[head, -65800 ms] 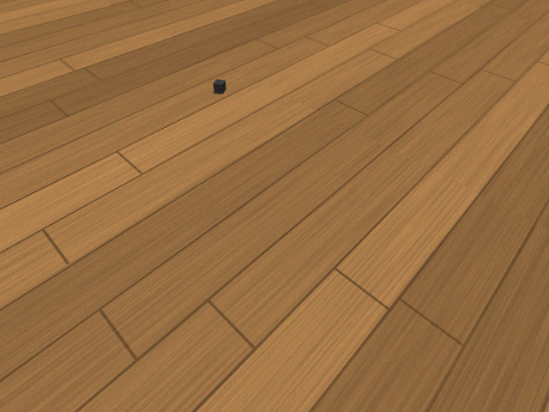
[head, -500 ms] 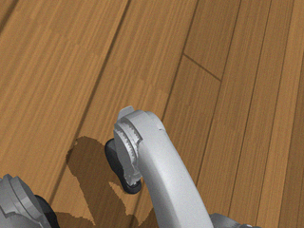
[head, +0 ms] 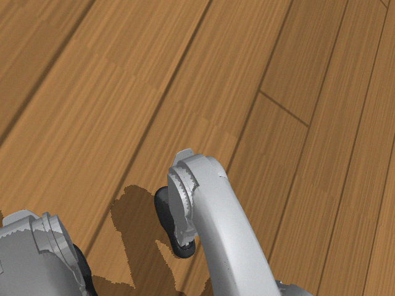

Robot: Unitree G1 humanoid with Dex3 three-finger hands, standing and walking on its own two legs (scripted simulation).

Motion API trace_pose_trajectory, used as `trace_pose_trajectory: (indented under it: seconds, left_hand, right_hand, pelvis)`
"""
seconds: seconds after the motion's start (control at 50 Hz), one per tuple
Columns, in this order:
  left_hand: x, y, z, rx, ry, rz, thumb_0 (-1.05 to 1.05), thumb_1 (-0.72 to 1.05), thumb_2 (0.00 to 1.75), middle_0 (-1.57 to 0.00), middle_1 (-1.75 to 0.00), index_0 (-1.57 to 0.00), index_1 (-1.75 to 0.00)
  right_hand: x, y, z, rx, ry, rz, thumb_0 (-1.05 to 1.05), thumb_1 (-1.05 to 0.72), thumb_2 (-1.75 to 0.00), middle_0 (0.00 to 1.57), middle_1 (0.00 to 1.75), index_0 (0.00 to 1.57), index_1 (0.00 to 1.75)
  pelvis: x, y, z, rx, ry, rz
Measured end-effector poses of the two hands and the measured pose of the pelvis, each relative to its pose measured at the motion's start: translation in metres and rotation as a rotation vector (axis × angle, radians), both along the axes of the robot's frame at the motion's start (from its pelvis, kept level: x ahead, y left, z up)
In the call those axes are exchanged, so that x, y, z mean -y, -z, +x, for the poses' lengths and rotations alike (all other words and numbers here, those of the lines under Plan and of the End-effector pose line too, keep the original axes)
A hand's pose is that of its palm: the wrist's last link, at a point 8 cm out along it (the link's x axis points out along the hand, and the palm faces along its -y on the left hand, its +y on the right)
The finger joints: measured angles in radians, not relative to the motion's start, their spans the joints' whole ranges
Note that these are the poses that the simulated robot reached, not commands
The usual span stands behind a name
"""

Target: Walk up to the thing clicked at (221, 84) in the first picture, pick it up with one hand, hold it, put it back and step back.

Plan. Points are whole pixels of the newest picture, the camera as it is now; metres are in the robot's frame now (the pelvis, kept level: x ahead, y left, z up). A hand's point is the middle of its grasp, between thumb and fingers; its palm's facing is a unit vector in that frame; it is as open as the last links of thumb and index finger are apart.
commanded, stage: settle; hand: left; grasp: from above
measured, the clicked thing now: out of the picture +0.52 +0.32 -0.23
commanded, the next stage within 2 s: lift in 0.02 s
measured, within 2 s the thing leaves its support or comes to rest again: neither
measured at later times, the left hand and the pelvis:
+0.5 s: hand out of the picture +0.49 +0.30 -0.12, palm faces +0.03 -0.47 -0.88, open 9.7 cm; pelvis +0.00 -0.01 +0.02, yaw +3 degrees
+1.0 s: hand out of the picture +0.41 +0.28 +0.09, palm faces -0.01 -0.47 -0.88, open 9.8 cm; pelvis +0.01 -0.02 +0.14, yaw +8 degrees
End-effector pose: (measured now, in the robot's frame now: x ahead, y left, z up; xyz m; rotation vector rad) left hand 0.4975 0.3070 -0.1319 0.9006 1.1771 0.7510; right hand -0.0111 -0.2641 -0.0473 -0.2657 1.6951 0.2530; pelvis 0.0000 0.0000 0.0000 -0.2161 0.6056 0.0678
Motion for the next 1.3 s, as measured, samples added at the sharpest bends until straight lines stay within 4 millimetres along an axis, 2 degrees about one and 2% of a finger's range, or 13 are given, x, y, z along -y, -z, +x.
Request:
trace_pose_trajectory:
  seconds: [0.16,0.28,0.4,0.48,0.56,0.68,0.76,0.84,0.96,1.16,1.3]
  left_hand:
    - [0.015,-0.015,-0.017,-0.040,-0.045,-0.078,0.02,0.07,0.57,-0.65,-0.55,-0.66,-0.56]
    - [0.019,-0.023,-0.016,-0.022,-0.044,-0.084,0.03,0.06,0.54,-0.65,-0.61,-0.66,-0.61]
    - [0.011,-0.044,-0.010,0.019,-0.012,-0.056,0.03,0.05,0.54,-0.65,-0.64,-0.66,-0.63]
    - [0.005,-0.066,-0.013,0.025,0.039,-0.017,0.03,0.04,0.55,-0.64,-0.66,-0.66,-0.65]
    - [0.001,-0.091,-0.028,0.013,0.057,0.000,0.03,0.04,0.56,-0.64,-0.66,-0.65,-0.65]
    - [0.002,-0.130,-0.060,-0.004,0.014,-0.066,0.03,0.03,0.57,-0.64,-0.66,-0.66,-0.65]
    - [0.002,-0.165,-0.070,-0.018,0.024,-0.059,0.03,0.02,0.58,-0.64,-0.66,-0.66,-0.65]
    - [0.002,-0.204,-0.074,-0.021,0.059,0.001,0.03,0.02,0.57,-0.64,-0.67,-0.66,-0.66]
    - [0.010,-0.258,-0.083,-0.002,0.061,-0.002,0.03,0.02,0.59,-0.64,-0.68,-0.65,-0.67]
    - [0.030,-0.337,-0.110,-0.084,0.057,-0.004,0.02,0.00,0.65,-0.61,-0.72,-0.62,-0.71]
    - [0.040,-0.391,-0.117,-0.063,0.077,0.011,0.02,0.00,0.65,-0.59,-0.74,-0.61,-0.73]
  right_hand:
    - [0.008,-0.008,-0.011,0.018,0.026,-0.040,-0.01,-0.91,-0.89,0.19,0.30,0.20,0.30]
    - [0.016,-0.010,-0.021,-0.007,0.050,-0.063,-0.01,-0.91,-0.89,0.19,0.30,0.20,0.29]
    - [0.020,0.002,-0.018,0.004,0.089,-0.063,-0.01,-0.92,-0.90,0.19,0.30,0.20,0.29]
    - [0.021,0.015,-0.006,0.050,0.116,-0.051,0.00,-0.92,-0.90,0.19,0.30,0.20,0.29]
    - [0.019,0.024,0.017,0.131,0.136,-0.037,0.00,-0.92,-0.90,0.19,0.30,0.20,0.29]
    - [0.013,0.019,0.060,0.275,0.141,-0.030,0.00,-0.91,-0.89,0.19,0.30,0.20,0.29]
    - [0.012,0.004,0.082,0.358,0.130,-0.040,0.00,-0.91,-0.89,0.20,0.30,0.20,0.29]
    - [0.017,-0.019,0.096,0.431,0.129,-0.065,0.00,-0.90,-0.89,0.20,0.30,0.20,0.29]
    - [0.026,-0.061,0.101,0.491,0.149,-0.102,0.00,-0.90,-0.89,0.20,0.30,0.20,0.30]
    - [0.033,-0.141,0.112,0.567,0.189,-0.127,0.00,-0.90,-0.90,0.20,0.30,0.20,0.30]
    - [0.036,-0.187,0.124,0.608,0.194,-0.122,0.00,-0.90,-0.90,0.20,0.30,0.20,0.30]
  pelvis:
    - [0.005,-0.011,-0.004,0.008,-0.004,0.018]
    - [0.006,-0.016,-0.007,0.007,-0.004,0.026]
    - [0.007,-0.016,-0.007,-0.008,-0.001,0.043]
    - [0.006,-0.017,-0.005,-0.019,-0.002,0.057]
    - [0.007,-0.023,-0.003,-0.032,-0.005,0.077]
    - [0.008,-0.047,-0.001,-0.042,-0.018,0.112]
    - [0.010,-0.066,0.000,-0.034,-0.025,0.130]
    - [0.013,-0.086,0.001,-0.020,-0.029,0.141]
    - [0.017,-0.127,0.005,0.011,-0.031,0.154]
    - [0.026,-0.207,0.017,0.087,-0.029,0.181]
    - [0.031,-0.255,0.024,0.160,-0.036,0.194]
